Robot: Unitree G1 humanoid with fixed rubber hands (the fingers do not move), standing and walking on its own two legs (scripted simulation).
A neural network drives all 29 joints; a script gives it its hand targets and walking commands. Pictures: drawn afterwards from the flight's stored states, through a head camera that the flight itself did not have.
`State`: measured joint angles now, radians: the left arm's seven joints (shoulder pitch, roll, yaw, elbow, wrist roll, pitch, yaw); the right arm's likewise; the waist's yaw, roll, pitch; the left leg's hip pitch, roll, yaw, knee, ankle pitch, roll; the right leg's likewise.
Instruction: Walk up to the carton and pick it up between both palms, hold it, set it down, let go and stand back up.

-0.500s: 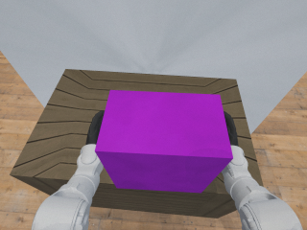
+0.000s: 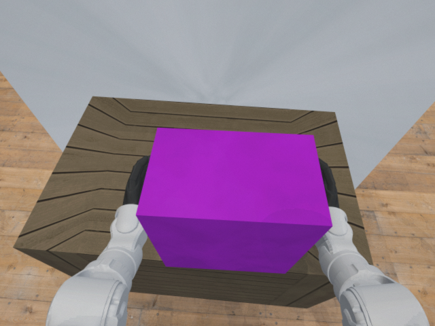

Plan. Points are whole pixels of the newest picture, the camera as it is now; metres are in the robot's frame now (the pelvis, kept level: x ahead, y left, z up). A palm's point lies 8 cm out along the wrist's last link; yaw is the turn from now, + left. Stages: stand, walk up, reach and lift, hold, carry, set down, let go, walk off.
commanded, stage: reach and lift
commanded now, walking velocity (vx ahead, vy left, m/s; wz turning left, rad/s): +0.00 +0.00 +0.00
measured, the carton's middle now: (229, 209) +0.37 -0.02 -0.04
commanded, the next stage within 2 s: none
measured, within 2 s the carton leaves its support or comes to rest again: leaves its support in 0.56 s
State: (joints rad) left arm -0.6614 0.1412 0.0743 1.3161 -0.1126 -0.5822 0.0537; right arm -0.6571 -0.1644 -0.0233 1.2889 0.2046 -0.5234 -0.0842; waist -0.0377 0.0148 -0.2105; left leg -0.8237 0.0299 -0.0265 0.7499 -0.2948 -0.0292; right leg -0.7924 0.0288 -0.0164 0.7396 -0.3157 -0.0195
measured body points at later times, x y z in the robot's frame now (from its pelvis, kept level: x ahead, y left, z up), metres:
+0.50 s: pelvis +0.03 +0.00 +0.02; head +0.12 +0.00 +0.46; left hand +0.39 +0.17 -0.01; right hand +0.38 -0.20 +0.00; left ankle +0.02 +0.13 -0.70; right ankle +0.01 -0.11 -0.70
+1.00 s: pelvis +0.01 +0.00 +0.04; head +0.06 +0.02 +0.49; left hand +0.37 +0.17 +0.04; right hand +0.36 -0.20 +0.06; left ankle +0.02 +0.14 -0.70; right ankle +0.01 -0.11 -0.70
